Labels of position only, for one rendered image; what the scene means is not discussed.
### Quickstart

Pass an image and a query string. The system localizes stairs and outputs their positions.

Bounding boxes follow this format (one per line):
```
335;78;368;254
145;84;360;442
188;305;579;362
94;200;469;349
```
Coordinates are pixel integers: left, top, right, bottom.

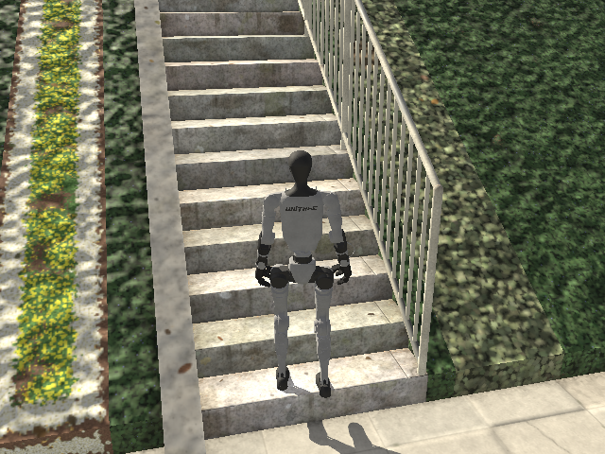
158;0;428;440

